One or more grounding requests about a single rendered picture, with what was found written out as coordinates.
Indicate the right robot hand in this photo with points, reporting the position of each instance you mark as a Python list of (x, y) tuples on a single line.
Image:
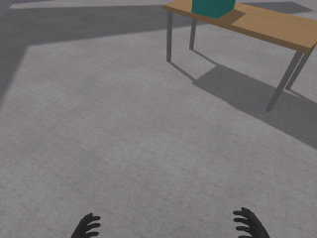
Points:
[(256, 228)]

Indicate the table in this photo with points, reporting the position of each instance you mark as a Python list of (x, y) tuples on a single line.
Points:
[(289, 31)]

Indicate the carton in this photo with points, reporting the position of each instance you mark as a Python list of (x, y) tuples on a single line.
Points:
[(212, 8)]

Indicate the left robot hand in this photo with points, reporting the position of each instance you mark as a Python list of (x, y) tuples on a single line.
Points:
[(82, 227)]

